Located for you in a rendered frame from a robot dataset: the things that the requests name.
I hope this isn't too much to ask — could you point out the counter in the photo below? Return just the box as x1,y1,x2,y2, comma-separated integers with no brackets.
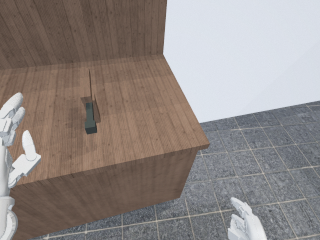
0,0,210,240

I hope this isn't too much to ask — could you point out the robot right hand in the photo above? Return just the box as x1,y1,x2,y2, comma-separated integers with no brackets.
228,197,267,240

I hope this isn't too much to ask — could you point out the left robot forearm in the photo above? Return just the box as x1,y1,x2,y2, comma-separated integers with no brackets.
0,196,18,240

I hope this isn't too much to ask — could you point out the tap lever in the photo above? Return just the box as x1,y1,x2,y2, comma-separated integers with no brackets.
84,102,97,135

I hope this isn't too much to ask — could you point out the robot left hand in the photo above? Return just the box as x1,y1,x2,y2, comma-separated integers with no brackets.
0,92,41,197

